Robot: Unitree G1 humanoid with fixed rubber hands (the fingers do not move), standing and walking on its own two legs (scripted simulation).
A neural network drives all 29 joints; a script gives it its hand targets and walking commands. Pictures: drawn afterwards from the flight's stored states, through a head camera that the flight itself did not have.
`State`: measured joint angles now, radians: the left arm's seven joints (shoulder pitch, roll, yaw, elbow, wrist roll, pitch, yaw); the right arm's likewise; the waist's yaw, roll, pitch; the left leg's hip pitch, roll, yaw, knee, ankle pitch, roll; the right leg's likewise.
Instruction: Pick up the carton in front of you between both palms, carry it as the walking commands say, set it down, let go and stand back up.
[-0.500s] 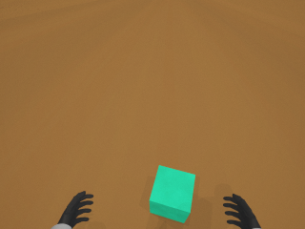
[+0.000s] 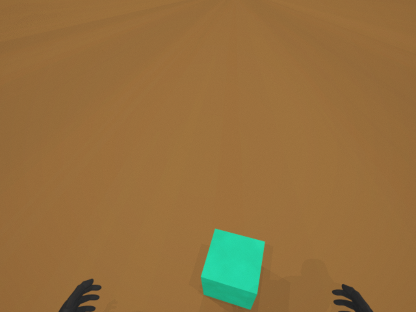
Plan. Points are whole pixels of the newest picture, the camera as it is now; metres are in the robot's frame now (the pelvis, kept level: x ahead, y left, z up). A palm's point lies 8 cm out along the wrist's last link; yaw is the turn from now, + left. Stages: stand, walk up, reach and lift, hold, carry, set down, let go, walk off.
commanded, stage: stand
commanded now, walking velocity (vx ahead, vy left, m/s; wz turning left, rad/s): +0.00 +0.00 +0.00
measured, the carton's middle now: (232, 269) +0.42 -0.06 -0.64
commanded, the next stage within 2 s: none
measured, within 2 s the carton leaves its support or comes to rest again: neither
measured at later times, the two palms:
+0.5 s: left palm out of the picture +0.12 +0.29 -0.08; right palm out of the picture +0.14 -0.29 -0.09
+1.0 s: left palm out of the picture +0.09 +0.30 -0.08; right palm out of the picture +0.09 -0.30 -0.10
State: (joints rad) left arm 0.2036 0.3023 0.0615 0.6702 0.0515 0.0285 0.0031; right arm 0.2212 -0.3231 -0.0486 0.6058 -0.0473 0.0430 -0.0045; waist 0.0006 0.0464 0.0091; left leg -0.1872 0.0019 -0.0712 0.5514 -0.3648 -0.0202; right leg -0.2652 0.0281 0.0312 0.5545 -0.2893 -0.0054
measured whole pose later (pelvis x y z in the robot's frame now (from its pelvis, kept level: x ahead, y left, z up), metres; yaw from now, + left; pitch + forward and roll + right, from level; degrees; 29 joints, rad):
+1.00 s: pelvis -0.01 +0.00 +0.01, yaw +0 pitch -2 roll +0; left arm 0.13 0.35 0.03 0.97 0.02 0.00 0.01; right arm 0.18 -0.38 0.00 0.91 -0.03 -0.01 -0.02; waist 0.01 0.03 0.03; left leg -0.09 0.01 -0.07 0.40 -0.28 -0.03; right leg -0.17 0.02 0.02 0.43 -0.22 -0.01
